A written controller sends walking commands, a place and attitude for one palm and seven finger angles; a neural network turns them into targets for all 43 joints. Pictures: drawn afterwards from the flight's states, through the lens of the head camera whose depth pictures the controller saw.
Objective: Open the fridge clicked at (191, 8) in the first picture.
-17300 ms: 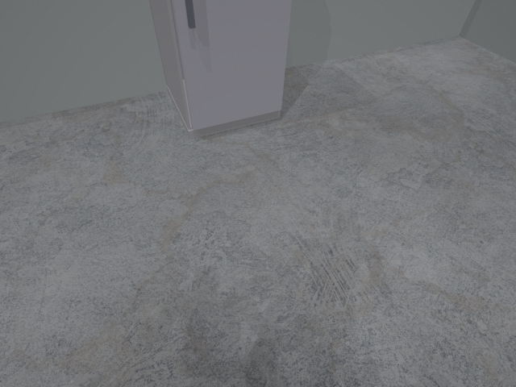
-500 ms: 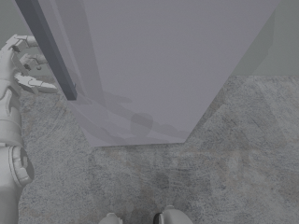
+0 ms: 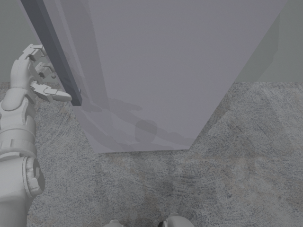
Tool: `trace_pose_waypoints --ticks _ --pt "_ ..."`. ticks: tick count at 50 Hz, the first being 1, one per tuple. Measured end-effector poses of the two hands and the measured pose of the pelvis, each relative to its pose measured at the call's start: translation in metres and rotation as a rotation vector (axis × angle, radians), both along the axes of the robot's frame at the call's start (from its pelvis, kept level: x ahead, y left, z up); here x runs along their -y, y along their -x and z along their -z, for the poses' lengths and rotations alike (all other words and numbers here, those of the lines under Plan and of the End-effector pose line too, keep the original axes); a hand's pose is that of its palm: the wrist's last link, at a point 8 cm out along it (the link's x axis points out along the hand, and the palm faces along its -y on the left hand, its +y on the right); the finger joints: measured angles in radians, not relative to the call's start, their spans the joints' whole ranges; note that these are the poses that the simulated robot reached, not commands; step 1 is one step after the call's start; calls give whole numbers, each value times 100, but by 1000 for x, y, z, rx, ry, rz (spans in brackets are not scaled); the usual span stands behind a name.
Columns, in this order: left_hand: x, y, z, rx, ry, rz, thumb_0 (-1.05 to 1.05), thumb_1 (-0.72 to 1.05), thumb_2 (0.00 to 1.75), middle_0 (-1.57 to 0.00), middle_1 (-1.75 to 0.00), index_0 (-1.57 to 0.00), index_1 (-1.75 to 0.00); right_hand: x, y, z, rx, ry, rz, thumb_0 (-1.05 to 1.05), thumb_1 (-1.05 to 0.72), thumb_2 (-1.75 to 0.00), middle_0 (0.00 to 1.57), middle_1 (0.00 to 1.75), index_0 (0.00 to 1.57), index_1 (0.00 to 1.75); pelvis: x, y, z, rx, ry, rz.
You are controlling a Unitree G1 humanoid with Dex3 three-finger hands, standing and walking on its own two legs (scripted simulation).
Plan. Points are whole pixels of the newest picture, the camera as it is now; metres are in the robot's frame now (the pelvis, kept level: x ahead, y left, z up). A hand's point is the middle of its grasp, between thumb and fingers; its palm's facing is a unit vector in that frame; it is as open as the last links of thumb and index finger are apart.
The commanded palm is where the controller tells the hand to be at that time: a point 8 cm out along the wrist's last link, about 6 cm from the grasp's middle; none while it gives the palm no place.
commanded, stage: slide the fingers in behind the handle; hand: left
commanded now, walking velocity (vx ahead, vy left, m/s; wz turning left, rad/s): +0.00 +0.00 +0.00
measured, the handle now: (49, 28) +0.52 +0.22 +0.20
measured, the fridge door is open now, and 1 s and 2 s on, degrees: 0 0 0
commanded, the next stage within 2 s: grip the handle and tug to test in 1.14 s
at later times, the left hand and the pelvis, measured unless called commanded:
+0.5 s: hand (70, 75) +0.47 +0.20 +0.11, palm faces +0.05 -1.00 -0.01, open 14.0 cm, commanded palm +0.45 +0.25 +0.11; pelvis +0.00 -0.01 +0.00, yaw +0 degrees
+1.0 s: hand (70, 75) +0.47 +0.19 +0.11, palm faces +0.07 -1.00 -0.03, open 14.1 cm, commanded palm +0.44 +0.24 +0.11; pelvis +0.00 -0.01 +0.00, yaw +0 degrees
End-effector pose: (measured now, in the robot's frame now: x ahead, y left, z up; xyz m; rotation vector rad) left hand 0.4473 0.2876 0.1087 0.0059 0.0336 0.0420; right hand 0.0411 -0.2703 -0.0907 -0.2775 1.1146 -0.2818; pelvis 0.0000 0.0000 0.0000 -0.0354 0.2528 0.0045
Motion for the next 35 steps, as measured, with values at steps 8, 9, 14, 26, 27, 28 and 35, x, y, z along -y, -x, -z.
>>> trace_pose_waypoints --ticks 8,9,14,26,27,28,35 --pt "10 -2 0 1 -1 -9 -2 -50 30 -30 -120 -31 -121 1 1 2 -7 -10 2 1 -90 -90 20 30 20 30 2 -1 -1 -1 -4 0" --pt "11 -2 0 -2 -5 -7 -2 -50 30 -30 -120 -31 -121 1 2 2 -9 -12 1 1 -90 -90 20 30 20 30 2 -1 -1 -1 -4 0" --pt "17 -2 0 -2 -6 -8 -2 -50 30 -30 -120 -31 -121 2 6 4 -19 -19 8 1 -90 -90 20 30 20 30 4 -1 -1 3 -6 1" --pt "40 -2 -2 -2 -7 -17 -2 -50 30 -30 -120 -30 -120 6 10 6 -6 -33 17 1 -90 -90 20 30 20 30 10 2 -2 15 -14 4" --pt "40 -2 -2 -2 -10 -23 -2 -50 30 -30 -120 -30 -120 7 10 7 -4 -34 18 1 -90 -90 20 30 20 30 10 2 -2 15 -15 5" --pt "40 -2 -2 -3 -13 -26 -2 -50 30 -30 -120 -30 -120 7 11 7 -3 -36 18 1 -90 -90 20 30 20 30 11 3 -2 15 -16 5" --pt "42 -1 -2 -4 -23 -40 -2 -50 30 -30 -120 -28 -122 11 14 8 -9 -38 19 1 -90 -90 20 30 20 30 14 4 -2 15 -17 3"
